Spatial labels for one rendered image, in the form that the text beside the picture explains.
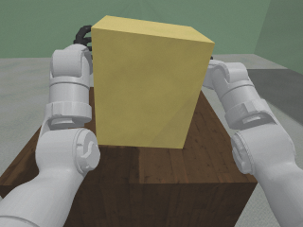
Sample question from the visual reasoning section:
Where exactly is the robot right forearm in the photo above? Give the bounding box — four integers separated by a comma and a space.
203, 60, 296, 161

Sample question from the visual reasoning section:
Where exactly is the pedestal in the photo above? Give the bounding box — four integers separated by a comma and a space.
0, 87, 258, 227

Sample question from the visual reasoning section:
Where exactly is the robot right upper arm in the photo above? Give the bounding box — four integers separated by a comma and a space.
230, 122, 303, 227

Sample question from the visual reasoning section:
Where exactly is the robot left hand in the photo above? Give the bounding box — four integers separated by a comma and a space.
73, 25, 93, 65

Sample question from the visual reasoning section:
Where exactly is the robot left upper arm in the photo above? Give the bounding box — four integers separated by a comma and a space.
0, 128, 100, 227

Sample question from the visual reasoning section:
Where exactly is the carton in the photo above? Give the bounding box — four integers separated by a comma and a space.
91, 15, 215, 148

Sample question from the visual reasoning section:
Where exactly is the robot left forearm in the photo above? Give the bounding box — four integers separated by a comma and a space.
35, 44, 93, 165

